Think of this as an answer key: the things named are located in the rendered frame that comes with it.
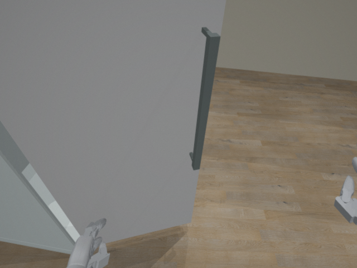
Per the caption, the fridge door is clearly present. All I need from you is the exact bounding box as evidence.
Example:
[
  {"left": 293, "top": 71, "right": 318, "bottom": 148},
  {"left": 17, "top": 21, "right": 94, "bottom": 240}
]
[{"left": 0, "top": 0, "right": 226, "bottom": 243}]

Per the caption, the left robot hand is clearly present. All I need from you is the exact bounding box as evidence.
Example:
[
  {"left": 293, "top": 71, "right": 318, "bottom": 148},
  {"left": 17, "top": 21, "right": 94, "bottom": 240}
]
[{"left": 67, "top": 218, "right": 110, "bottom": 268}]

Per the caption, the right robot hand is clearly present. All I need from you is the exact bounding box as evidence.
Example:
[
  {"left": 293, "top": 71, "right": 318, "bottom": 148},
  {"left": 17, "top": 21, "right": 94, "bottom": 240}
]
[{"left": 334, "top": 157, "right": 357, "bottom": 225}]

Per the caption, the handle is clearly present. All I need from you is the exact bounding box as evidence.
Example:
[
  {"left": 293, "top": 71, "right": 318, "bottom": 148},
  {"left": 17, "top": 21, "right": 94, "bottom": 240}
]
[{"left": 190, "top": 27, "right": 220, "bottom": 170}]

